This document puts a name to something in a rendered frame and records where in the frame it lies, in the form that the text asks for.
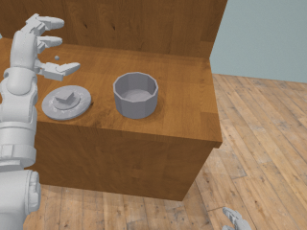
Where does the robot right hand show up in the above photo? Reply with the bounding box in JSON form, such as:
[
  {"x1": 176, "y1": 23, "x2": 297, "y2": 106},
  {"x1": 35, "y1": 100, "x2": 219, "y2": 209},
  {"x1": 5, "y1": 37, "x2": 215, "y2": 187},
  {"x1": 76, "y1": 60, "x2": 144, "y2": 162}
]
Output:
[{"x1": 222, "y1": 207, "x2": 251, "y2": 230}]

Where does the robot left hand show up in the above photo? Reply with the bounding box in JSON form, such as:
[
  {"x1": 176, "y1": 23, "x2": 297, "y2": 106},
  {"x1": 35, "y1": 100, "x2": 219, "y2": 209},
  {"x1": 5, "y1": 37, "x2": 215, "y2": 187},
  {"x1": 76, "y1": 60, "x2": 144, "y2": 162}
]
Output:
[{"x1": 10, "y1": 13, "x2": 81, "y2": 81}]

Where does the knob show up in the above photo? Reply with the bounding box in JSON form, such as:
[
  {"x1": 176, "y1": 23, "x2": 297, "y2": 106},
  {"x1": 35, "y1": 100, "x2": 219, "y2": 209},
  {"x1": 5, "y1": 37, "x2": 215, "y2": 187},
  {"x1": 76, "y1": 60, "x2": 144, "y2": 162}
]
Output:
[{"x1": 55, "y1": 89, "x2": 75, "y2": 104}]

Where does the table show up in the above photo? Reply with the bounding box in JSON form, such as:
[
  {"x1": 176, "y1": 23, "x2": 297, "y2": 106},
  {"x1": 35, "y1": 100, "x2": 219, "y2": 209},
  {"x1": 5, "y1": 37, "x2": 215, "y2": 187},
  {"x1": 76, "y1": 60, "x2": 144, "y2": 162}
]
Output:
[{"x1": 0, "y1": 0, "x2": 228, "y2": 201}]

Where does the lid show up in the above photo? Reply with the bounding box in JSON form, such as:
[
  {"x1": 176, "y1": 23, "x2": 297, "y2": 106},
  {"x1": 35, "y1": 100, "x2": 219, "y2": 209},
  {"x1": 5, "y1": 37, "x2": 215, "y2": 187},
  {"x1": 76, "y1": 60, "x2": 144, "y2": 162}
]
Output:
[{"x1": 41, "y1": 85, "x2": 91, "y2": 121}]

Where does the robot left upper arm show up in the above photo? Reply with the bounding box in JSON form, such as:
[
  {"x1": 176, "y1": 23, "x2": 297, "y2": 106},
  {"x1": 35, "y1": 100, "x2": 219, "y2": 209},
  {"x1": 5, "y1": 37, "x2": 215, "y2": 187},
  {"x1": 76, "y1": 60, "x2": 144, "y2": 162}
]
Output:
[{"x1": 0, "y1": 170, "x2": 41, "y2": 230}]

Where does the pot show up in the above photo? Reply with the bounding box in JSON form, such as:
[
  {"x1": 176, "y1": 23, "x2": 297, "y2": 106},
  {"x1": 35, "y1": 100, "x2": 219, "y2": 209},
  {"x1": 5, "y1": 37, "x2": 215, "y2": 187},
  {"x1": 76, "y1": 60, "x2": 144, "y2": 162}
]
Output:
[{"x1": 113, "y1": 72, "x2": 158, "y2": 119}]

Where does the robot left forearm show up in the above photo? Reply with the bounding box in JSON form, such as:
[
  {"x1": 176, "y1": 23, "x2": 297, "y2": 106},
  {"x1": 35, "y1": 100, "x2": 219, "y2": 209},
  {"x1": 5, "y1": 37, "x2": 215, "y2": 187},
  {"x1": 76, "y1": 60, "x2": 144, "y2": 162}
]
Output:
[{"x1": 0, "y1": 67, "x2": 38, "y2": 173}]

